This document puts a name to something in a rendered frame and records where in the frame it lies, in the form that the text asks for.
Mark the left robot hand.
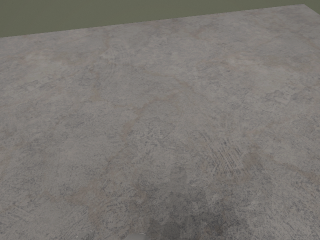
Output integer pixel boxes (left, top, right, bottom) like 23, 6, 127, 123
73, 230, 95, 240

